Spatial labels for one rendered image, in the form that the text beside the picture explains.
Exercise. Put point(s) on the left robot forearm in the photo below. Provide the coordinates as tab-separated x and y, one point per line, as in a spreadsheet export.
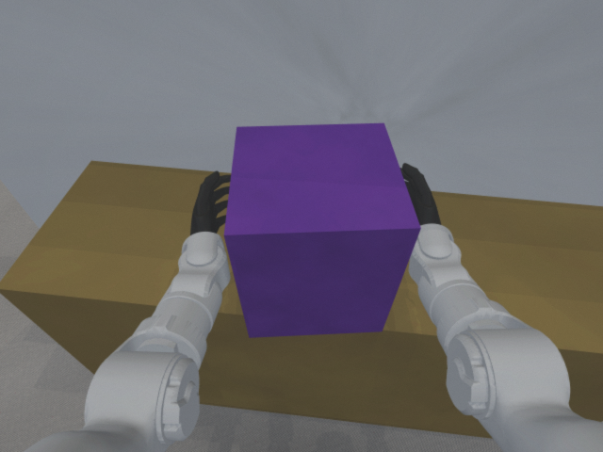
186	313

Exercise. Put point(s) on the robot right hand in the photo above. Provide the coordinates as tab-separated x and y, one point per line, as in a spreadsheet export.
421	195

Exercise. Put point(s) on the robot left upper arm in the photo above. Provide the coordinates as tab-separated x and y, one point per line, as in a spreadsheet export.
140	401

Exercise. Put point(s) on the robot right upper arm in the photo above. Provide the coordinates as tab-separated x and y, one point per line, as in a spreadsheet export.
514	382

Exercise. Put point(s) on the carton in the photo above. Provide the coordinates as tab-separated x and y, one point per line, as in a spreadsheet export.
319	228

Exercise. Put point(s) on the robot left hand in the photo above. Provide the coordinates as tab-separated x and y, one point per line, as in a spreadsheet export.
204	216

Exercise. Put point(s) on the pedestal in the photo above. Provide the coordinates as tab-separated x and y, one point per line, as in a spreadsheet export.
103	260

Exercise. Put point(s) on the right robot forearm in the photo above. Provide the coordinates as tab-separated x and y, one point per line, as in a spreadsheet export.
452	299

